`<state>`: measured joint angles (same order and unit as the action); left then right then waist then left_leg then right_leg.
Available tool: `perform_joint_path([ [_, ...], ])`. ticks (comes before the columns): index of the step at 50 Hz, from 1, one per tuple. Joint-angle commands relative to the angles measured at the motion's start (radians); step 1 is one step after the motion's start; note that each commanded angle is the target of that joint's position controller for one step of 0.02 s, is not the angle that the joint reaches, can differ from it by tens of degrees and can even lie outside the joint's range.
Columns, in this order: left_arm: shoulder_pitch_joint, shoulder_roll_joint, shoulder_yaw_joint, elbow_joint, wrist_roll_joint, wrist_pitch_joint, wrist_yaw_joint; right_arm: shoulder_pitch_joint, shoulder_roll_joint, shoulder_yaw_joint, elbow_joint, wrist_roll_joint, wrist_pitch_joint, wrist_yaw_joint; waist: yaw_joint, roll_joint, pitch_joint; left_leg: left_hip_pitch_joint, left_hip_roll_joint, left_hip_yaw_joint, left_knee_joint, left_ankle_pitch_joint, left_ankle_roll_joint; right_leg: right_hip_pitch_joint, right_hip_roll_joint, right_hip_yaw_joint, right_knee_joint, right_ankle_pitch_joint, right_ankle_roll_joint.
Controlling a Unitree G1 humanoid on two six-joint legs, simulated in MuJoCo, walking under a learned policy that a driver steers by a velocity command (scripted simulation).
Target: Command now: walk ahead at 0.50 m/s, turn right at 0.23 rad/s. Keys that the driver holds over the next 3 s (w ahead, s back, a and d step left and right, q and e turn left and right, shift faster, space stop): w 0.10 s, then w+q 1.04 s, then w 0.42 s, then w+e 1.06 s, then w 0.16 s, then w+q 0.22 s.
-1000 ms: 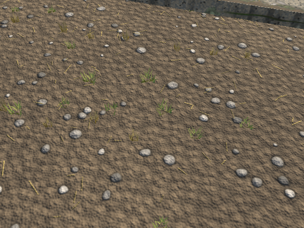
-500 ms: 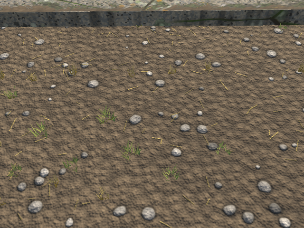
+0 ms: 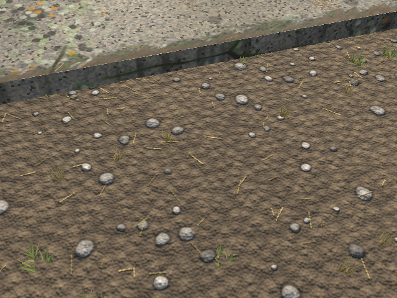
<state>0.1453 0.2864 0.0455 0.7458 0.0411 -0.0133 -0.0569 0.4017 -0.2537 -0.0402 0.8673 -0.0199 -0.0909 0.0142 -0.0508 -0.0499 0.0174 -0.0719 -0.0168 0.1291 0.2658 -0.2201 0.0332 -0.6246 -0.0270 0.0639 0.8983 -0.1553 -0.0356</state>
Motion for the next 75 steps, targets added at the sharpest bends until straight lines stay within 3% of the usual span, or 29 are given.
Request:
perform_joint_path([
  [1, -0.097, 0.004, -0.018, -0.086, -0.002, -0.017, -0.011, -0.023, -0.123, -0.022, -0.043, 0.006, -0.014, 0.002, 0.019, 0.148, 0.034, -0.066, 0.218, -0.096, -0.123, 0.321, 0.124, 0.068, -0.007, -0.086, -0.180, 0.077, 0.006],
  [6, -0.129, 0.031, -0.018, -0.100, 0.004, -0.030, 0.006, 0.057, -0.163, -0.030, 0.014, 0.006, 0.010, -0.004, 0.021, 0.152, 0.031, 0.047, 0.269, -0.119, -0.008, 0.532, 0.114, 0.188, 0.023, -0.141, -0.335, -0.035, -0.049],
  [8, 0.106, 0.066, 0.002, -0.018, 0.020, -0.052, 0.025, 0.061, -0.151, -0.022, 0.026, 0.014, 0.020, -0.005, 0.129, 0.094, -0.095, -0.015, 0.206, -0.075, 0.289, 0.650, 0.085, 0.513, 0.057, -0.136, -0.442, -0.008, -0.087],
  [9, 0.285, 0.144, 0.025, 0.013, 0.042, -0.059, 0.041, 0.038, -0.108, -0.007, -0.017, 0.018, 0.016, -0.002, 0.203, -0.012, -0.230, -0.202, 0.157, -0.048, 0.567, 0.339, 0.061, 0.769, -0.164, 0.095, -0.469, -0.114, -0.135],
  [10, 0.309, 0.242, 0.049, 0.012, 0.032, -0.051, 0.055, 0.124, -0.005, 0.013, -0.054, 0.034, 0.017, 0.001, 0.156, -0.236, -0.327, -0.525, -0.008, -0.033, 0.880, -0.322, 0.029, 0.965, -0.439, 0.524, -0.576, -0.127, -0.234],
  [11, 0.282, 0.195, 0.044, 0.009, -0.004, -0.045, 0.059, 0.056, -0.128, -0.022, -0.032, 0.012, 0.033, -0.014, 0.172, -0.064, -0.253, -0.585, 0.022, -0.169, 0.962, -0.290, 0.044, 0.861, -0.405, 0.500, -0.592, -0.108, -0.222],
  [13, 0.159, 0.076, 0.011, 0.015, -0.012, -0.057, 0.054, 0.002, -0.091, -0.021, -0.034, 0.021, 0.032, -0.006, 0.098, -0.028, -0.061, -0.562, 0.087, -0.182, 0.894, -0.146, 0.047, 0.646, -0.304, 0.229, -0.652, 0.037, -0.158],
  [15, 0.118, 0.027, -0.002, 0.023, -0.018, -0.070, 0.058, 0.033, -0.068, -0.024, -0.006, -0.002, 0.057, 0.005, 0.049, -0.049, -0.013, -0.491, 0.106, -0.173, 0.851, -0.089, 0.027, 0.534, -0.237, 0.089, -0.708, 0.085, -0.108],
  [19, 0.153, 0.044, 0.009, 0.056, -0.026, -0.101, 0.062, -0.048, -0.040, -0.030, -0.030, -0.009, 0.084, 0.026, 0.031, -0.027, 0.020, -0.558, 0.111, -0.158, 0.840, 0.021, 0.005, 0.523, -0.226, -0.039, -0.757, 0.214, -0.117],
  [29, 0.272, 0.073, 0.020, 0.138, -0.021, -0.090, 0.078, -0.369, -0.017, -0.006, -0.156, -0.019, 0.080, 0.058, 0.090, -0.011, 0.095, -0.568, 0.080, -0.025, 0.420, 0.188, 0.045, 0.649, -0.234, -0.254, -0.726, 0.397, -0.097],
  [32, 0.269, 0.108, 0.027, 0.150, -0.017, -0.074, 0.087, -0.340, -0.038, -0.015, -0.162, -0.021, 0.082, 0.050, 0.062, -0.032, 0.051, -0.467, 0.006, 0.032, 0.375, 0.056, 0.104, 0.733, -0.244, -0.304, -0.571, 0.786, -0.076],
  [34, 0.257, 0.142, 0.036, 0.150, -0.013, -0.055, 0.090, -0.192, -0.073, -0.035, -0.127, -0.022, 0.076, 0.038, -0.005, -0.044, -0.046, -0.292, -0.064, 0.042, 0.341, -0.044, 0.154, 0.733, -0.245, -0.317, -0.306, 0.935, -0.072],
  [35, 0.245, 0.147, 0.037, 0.140, -0.017, -0.048, 0.087, -0.045, -0.106, -0.054, -0.080, -0.030, 0.066, 0.026, -0.075, 0.000, -0.127, -0.083, -0.083, 0.011, 0.255, -0.015, 0.188, 0.633, -0.222, -0.332, -0.073, 0.795, -0.050],
  [36, 0.258, 0.089, 0.022, 0.097, -0.027, -0.051, 0.080, 0.062, -0.218, -0.090, -0.060, -0.039, 0.067, 0.009, -0.104, 0.130, -0.227, 0.194, 0.135, -0.300, 0.211, -0.144, 0.269, 0.342, -0.159, -0.336, 0.261, 0.371, -0.009],
  [37, 0.236, 0.046, 0.018, 0.026, -0.030, -0.061, 0.064, 0.002, -0.301, -0.109, -0.083, -0.010, 0.075, 0.008, -0.037, 0.292, -0.287, 0.365, 0.360, -0.857, 0.060, -0.052, 0.410, -0.017, 0.071, -0.194, 0.569, -0.385, 0.043],
  [38, 0.118, 0.090, 0.022, 0.002, -0.018, -0.072, 0.060, 0.003, -0.276, -0.104, -0.084, 0.010, 0.084, 0.003, -0.074, 0.121, -0.222, 0.329, 0.346, -0.788, 0.017, 0.007, 0.391, -0.122, 0.011, -0.029, 0.579, -0.307, 0.034],
  [40, 0.119, 0.068, 0.013, 0.008, -0.029, -0.090, 0.058, -0.080, -0.174, -0.076, -0.073, 0.012, 0.078, -0.009, 0.013, 0.020, -0.029, 0.076, 0.275, -0.561, -0.004, 0.191, 0.308, -0.072, -0.070, -0.032, 0.402, -0.176, 0.027],
  [42, 0.155, 0.059, 0.012, 0.017, 0.004, -0.057, 0.056, -0.138, -0.129, -0.059, -0.083, 0.018, 0.062, -0.014, 0.072, 0.034, -0.016, -0.055, 0.189, -0.438, -0.025, 0.318, 0.265, 0.043, -0.093, -0.026, 0.299, -0.162, 0.049],
  [44, 0.157, 0.046, 0.010, 0.010, 0.012, -0.027, 0.049, -0.118, -0.140, -0.059, -0.079, 0.023, 0.041, -0.008, 0.084, 0.048, -0.030, -0.090, 0.154, -0.399, -0.035, 0.393, 0.266, 0.064, -0.087, -0.044, 0.242, -0.152, 0.070],
  [56, -0.226, 0.046, -0.010, -0.134, -0.010, -0.036, 0.032, 0.075, -0.183, -0.070, -0.061, 0.006, 0.043, -0.019, -0.050, 0.119, 0.020, 0.069, 0.132, -0.469, 0.035, 0.440, 0.198, -0.037, -0.009, -0.054, -0.244, 0.108, 0.080],
  [59, -0.131, 0.075, -0.003, -0.117, -0.014, -0.049, 0.036, 0.019, -0.198, -0.072, -0.078, 0.002, 0.038, -0.029, 0.010, 0.139, 0.005, 0.036, 0.149, -0.488, 0.093, 0.510, 0.149, 0.164, 0.019, -0.050, -0.352, 0.052, 0.037],
  [61, 0.086, 0.114, 0.018, -0.050, -0.007, -0.066, 0.054, -0.003, -0.194, -0.066, -0.072, 0.007, 0.028, -0.020, 0.113, 0.089, -0.091, -0.011, 0.083, -0.428, 0.336, 0.648, 0.107, 0.462, 0.046, -0.071, -0.440, 0.037, -0.010],
  [62, 0.232, 0.170, 0.032, -0.036, 0.012, -0.075, 0.070, 0.009, -0.140, -0.049, -0.087, 0.014, 0.019, -0.013, 0.170, 0.009, -0.215, -0.120, 0.027, -0.370, 0.586, 0.446, 0.083, 0.674, -0.126, 0.105, -0.469, -0.117, -0.060],
  [63, 0.278, 0.269, 0.054, -0.028, 0.028, -0.068, 0.073, 0.125, -0.055, -0.032, -0.108, 0.039, 0.020, -0.011, 0.114, -0.218, -0.305, -0.412, -0.142, -0.260, 0.872, -0.205, 0.044, 0.886, -0.380, 0.575, -0.566, -0.211, -0.177],
  [64, 0.236, 0.220, 0.052, -0.019, -0.002, -0.055, 0.063, 0.145, -0.125, -0.038, -0.082, 0.006, 0.027, -0.018, 0.084, -0.162, -0.259, -0.517, -0.097, -0.276, 0.981, -0.285, 0.053, 0.814, -0.395, 0.743, -0.628, -0.304, -0.214],
  [66, 0.114, 0.080, 0.021, -0.030, -0.012, -0.055, 0.053, 0.001, -0.126, -0.034, -0.088, -0.008, 0.033, -0.006, 0.069, 0.029, -0.044, -0.523, -0.020, -0.270, 0.950, -0.137, 0.045, 0.587, -0.294, 0.443, -0.654, -0.229, -0.178],
  [67, 0.105, 0.065, 0.015, -0.019, -0.009, -0.060, 0.054, -0.030, -0.116, -0.033, -0.097, -0.010, 0.037, 0.001, 0.057, 0.001, -0.017, -0.507, 0.004, -0.260, 0.901, -0.116, 0.040, 0.538, -0.244, 0.338, -0.669, -0.126, -0.151],
  [71, 0.173, 0.074, 0.016, 0.044, -0.027, -0.094, 0.046, -0.045, -0.094, -0.023, -0.099, -0.025, 0.060, 0.018, 0.034, -0.050, -0.029, -0.479, 0.015, -0.228, 0.823, -0.085, 0.014, 0.509, -0.192, 0.171, -0.697, 0.176, -0.155],
  [75, 0.210, 0.077, 0.019, 0.081, -0.033, -0.094, 0.044, -0.210, -0.072, -0.004, -0.148, -0.026, 0.061, 0.028, 0.054, -0.039, 0.021, -0.566, 0.074, -0.161, 0.656, 0.038, -0.017, 0.512, -0.173, 0.088, -0.769, 0.159, -0.167],
])
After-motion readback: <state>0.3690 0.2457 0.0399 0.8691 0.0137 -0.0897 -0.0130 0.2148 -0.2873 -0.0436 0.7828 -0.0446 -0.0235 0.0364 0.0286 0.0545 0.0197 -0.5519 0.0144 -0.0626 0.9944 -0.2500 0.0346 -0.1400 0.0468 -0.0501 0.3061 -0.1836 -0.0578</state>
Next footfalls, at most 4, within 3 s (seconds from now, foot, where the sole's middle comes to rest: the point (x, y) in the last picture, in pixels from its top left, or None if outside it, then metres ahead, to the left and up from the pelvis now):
0.16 right None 0.23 -0.12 -0.78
0.70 left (162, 297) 0.50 0.10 -0.78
1.24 right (167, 204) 0.85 0.08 -0.78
1.74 left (87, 192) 0.91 0.40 -0.78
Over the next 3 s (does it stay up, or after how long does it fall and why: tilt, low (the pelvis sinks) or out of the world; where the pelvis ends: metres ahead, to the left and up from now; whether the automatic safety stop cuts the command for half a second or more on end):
stays up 1.52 0.53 -0.03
